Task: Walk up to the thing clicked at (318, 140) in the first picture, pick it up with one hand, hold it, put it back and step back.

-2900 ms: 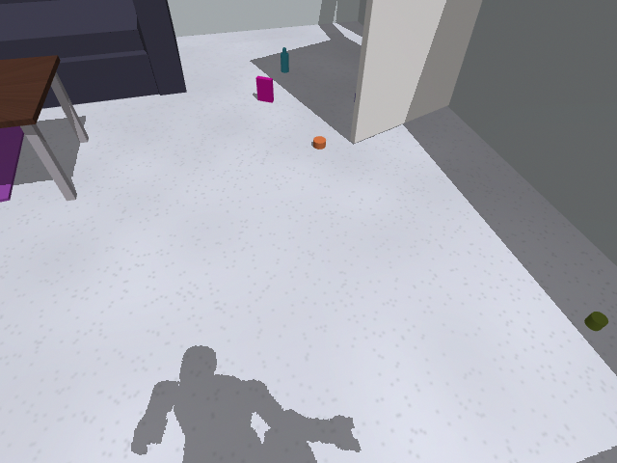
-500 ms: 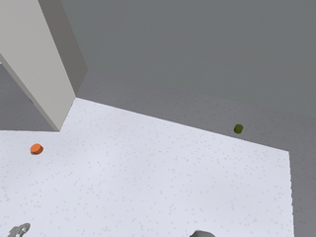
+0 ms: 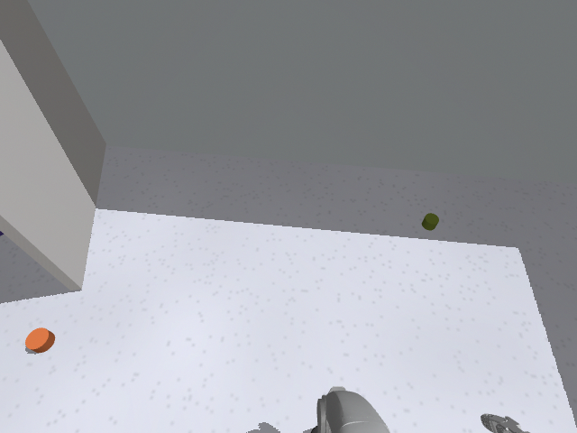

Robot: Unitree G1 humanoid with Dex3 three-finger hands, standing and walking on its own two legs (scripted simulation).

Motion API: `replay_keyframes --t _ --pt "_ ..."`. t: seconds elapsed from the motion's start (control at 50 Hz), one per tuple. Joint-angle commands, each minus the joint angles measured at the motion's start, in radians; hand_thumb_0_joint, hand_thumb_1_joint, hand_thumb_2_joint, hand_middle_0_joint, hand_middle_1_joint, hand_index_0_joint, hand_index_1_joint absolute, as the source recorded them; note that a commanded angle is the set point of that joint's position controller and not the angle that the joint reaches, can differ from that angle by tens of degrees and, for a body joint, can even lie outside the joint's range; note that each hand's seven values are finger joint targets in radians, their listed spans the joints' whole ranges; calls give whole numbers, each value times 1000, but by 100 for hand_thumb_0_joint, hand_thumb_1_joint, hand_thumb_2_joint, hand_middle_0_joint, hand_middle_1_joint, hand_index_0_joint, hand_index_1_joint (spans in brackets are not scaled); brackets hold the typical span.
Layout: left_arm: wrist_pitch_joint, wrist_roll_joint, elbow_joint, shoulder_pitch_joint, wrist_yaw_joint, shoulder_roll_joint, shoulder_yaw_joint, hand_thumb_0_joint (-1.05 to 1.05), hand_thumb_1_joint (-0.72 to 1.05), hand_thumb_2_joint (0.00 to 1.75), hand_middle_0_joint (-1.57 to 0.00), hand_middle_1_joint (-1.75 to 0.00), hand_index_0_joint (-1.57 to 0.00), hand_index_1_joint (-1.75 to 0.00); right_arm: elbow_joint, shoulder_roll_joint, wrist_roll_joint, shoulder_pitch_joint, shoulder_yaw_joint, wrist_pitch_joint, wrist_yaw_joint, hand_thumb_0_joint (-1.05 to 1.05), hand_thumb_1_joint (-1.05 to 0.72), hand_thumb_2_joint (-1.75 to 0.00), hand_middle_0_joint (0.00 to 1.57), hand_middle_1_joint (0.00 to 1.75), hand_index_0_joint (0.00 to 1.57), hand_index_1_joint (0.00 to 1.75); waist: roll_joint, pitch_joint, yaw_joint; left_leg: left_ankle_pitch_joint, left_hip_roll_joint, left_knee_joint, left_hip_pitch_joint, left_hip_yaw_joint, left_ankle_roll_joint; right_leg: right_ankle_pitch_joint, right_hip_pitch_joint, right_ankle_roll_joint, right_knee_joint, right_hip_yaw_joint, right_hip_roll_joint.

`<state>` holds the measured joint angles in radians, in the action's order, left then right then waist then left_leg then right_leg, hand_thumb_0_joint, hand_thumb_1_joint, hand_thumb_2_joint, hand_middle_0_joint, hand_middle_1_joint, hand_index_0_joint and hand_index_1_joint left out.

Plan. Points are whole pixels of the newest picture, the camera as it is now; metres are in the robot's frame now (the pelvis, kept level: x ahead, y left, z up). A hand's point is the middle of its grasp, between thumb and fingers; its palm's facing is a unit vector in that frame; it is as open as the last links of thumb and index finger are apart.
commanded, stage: walk up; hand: left
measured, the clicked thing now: (40, 340) +0.55 +0.79 -0.73
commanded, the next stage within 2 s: none
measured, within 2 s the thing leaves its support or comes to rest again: neither
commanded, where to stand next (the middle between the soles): +0.10 +0.78 m, yaw -30 degrees
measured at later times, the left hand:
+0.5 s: hand out of the picture +0.18 +0.58 -0.14, palm faces -0.15 -0.74 -0.65, open 7.4 cm
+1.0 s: hand out of the picture +0.24 +0.76 -0.12, palm faces -0.28 -0.75 -0.60, open 7.4 cm
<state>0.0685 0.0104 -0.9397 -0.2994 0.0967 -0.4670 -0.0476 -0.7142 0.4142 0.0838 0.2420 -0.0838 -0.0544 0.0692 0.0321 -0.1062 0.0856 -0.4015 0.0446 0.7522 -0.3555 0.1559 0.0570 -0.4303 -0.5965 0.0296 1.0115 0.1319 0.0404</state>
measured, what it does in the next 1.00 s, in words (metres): steps to the left, turning right: right foot, then left foot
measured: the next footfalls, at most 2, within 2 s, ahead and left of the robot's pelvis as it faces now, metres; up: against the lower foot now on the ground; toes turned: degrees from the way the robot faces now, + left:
right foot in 0.08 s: +0.14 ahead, -0.06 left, +0.00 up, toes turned -9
left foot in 0.42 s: +0.12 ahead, +0.37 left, +0.00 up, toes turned -7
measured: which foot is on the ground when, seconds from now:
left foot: down 0.00-0.08, up 0.10-0.40, down 0.42-0.74, up 0.76-1.00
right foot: up 0.00-0.06, down 0.08-0.44, up 0.46-0.72, down 0.74-1.00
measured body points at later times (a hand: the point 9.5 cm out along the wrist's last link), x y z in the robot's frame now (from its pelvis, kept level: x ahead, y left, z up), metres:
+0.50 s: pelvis +0.05 +0.25 -0.04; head +0.08 +0.22 +0.41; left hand +0.19 +0.62 -0.10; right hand +0.09 -0.11 -0.13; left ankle +0.08 +0.38 -0.71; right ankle +0.09 +0.00 -0.68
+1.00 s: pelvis +0.07 +0.49 -0.03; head +0.10 +0.44 +0.42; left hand +0.25 +0.80 -0.09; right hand +0.09 +0.13 -0.14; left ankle +0.14 +0.67 -0.68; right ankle +0.11 +0.26 -0.71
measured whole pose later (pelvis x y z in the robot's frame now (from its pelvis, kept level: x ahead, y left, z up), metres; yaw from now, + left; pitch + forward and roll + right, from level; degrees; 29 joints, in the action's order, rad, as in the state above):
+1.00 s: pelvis +0.07 +0.49 -0.03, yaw -16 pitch -1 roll -1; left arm 0.06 -0.04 -0.75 -0.30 0.09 -0.45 -0.05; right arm -0.63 0.48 0.06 0.23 -0.11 -0.12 0.09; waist 0.11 -0.13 0.01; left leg -0.47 0.12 1.15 -0.55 -0.11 0.01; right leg -0.29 -0.55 0.00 0.84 -0.06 0.12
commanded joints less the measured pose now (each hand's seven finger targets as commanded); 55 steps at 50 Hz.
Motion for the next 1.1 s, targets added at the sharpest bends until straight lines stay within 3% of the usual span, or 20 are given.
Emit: replay_keyframes --t 0.0,0.04,0.08,0.22,0.34,0.38,0.42,0.44,0.46,0.56,0.62,0.68,0.72,0.74,0.86,0.96,1.02,1.04,1.06,1.08 --pt "10 0 31 -259 25 -193 -84 0 90 90 -20 -30 -20 -30 167 221 -8 -169 -72 17 -12 0 -90 -90 20 30 20 30 123 176 -126 656 176 -46 -25 -141 104 230 344 47 -301 -37 9" --pt "12 -29 30 -422 48 -314 -143 0 90 90 -20 -30 -20 -30 198 147 -29 -140 -51 14 -1 0 -90 -90 20 30 20 30 -152 233 -234 190 43 351 -430 -98 -26 207 751 110 -481 -340 157" --pt "4 -21 151 -225 58 -340 -133 0 90 90 -20 -30 -20 -30 162 239 -22 -36 -82 -22 -20 0 -90 -90 20 30 20 30 -34 208 -128 -180 19 663 -449 -286 -92 -96 487 286 -689 -803 461" --pt "13 -52 221 -8 27 -325 -134 0 90 90 -20 -30 -20 -30 77 260 -6 47 -98 -39 27 0 -90 -90 20 30 20 30 -180 81 -34 15 62 536 -252 -236 -62 -173 76 162 -587 -364 196" --pt "11 -65 219 -47 21 -393 -157 0 90 90 -20 -30 -20 -30 115 249 -10 -2 -99 -35 36 0 -90 -90 20 30 20 30 -241 103 -85 -114 54 292 -178 -165 -37 -142 59 188 -522 -421 213" --pt "6 -61 230 21 19 -381 -145 0 90 90 -20 -30 -20 -30 83 253 -13 122 -112 -20 27 0 -90 -90 20 30 20 30 -195 157 -8 -68 32 83 5 -132 -21 -27 -4 151 -400 -374 194" --pt "-10 -50 232 48 32 -193 -85 0 90 90 -20 -30 -20 -30 44 337 26 301 -143 -2 5 0 -90 -90 20 30 20 30 279 93 120 -242 98 -318 159 -374 -18 -187 -318 34 175 -131 -118" --pt "-5 -31 256 95 58 -191 -77 0 90 90 -20 -30 -20 -30 80 452 0 156 -149 9 -10 0 -90 -90 20 30 20 30 452 41 66 -129 287 -456 42 -751 98 -244 -405 29 285 -195 -163" --pt "3 -31 229 114 65 -228 -65 0 90 90 -20 -30 -20 -30 113 420 -3 30 -144 13 -20 0 -90 -90 20 30 20 30 278 -24 23 -83 332 -477 -69 -805 137 -178 -338 40 317 -242 -72" --pt "-5 9 108 -94 26 -222 -75 0 90 90 -20 -30 -20 -30 149 255 -4 -9 -98 23 -36 0 -90 -90 20 30 20 30 206 105 -31 616 177 -170 134 -353 120 -31 -108 0 171 -105 -40" --pt "-10 16 149 -104 24 -185 -68 0 90 90 -20 -30 -20 -30 168 229 10 33 -89 8 -38 0 -90 -90 20 30 20 30 209 127 -25 704 185 -140 152 -317 103 -4 24 14 -64 -83 -18" --pt "-1 0 124 -300 41 -206 -87 0 90 90 -20 -30 -20 -30 220 201 -7 -50 -75 -8 -30 0 -90 -90 20 30 20 30 57 206 -161 676 67 145 0 -156 -13 336 438 48 -543 -93 -5" --pt "-3 -27 199 -259 57 -297 -117 0 90 90 -20 -30 -20 -30 213 145 -19 105 -55 -9 -29 0 -90 -90 20 30 20 30 -128 294 -121 -241 6 514 -443 -226 -133 369 761 238 -498 -677 410" --pt "-6 -19 229 -153 66 -323 -121 0 90 90 -20 -30 -20 -30 206 233 -8 99 -91 -31 -49 0 -90 -90 20 30 20 30 -37 263 -94 -245 19 706 -420 -332 -127 327 548 378 -573 -849 554" --pt "10 -39 252 -4 38 -292 -112 0 90 90 -20 -30 -20 -30 156 230 -12 80 -98 -41 -2 0 -90 -90 20 30 20 30 -115 94 -40 -8 37 626 -254 -268 -58 88 140 196 -495 -357 206" --pt "3 -63 237 -20 23 -366 -139 0 90 90 -20 -30 -20 -30 160 226 -22 19 -100 -41 10 0 -90 -90 20 30 20 30 -248 89 -85 -127 43 267 -139 -159 -40 -3 65 182 -462 -363 187" --pt "-11 -50 232 39 27 -293 -113 0 90 90 -20 -30 -20 -30 76 254 -8 231 -122 -23 1 0 -90 -90 20 30 20 30 -57 179 40 -50 -18 -46 148 -123 -29 78 -75 80 -155 -225 85" --pt "-15 -35 240 40 35 -182 -82 0 90 90 -20 -30 -20 -30 82 353 8 246 -139 -12 -10 0 -90 -90 20 30 20 30 309 113 65 83 183 -234 126 -469 42 -121 -274 19 181 -81 -138" --pt "-10 -34 245 120 60 -200 -78 0 90 90 -20 -30 -20 -30 115 448 -21 105 -145 -8 -25 0 -90 -90 20 30 20 30 428 81 60 96 308 -375 -28 -770 174 -264 -271 21 292 -165 -151" --pt "-6 -29 226 146 59 -228 -77 0 90 90 -20 -30 -20 -30 144 383 -16 27 -132 -5 -31 0 -90 -90 20 30 20 30 248 11 34 92 318 -379 -131 -752 200 -199 -235 17 351 -212 -97"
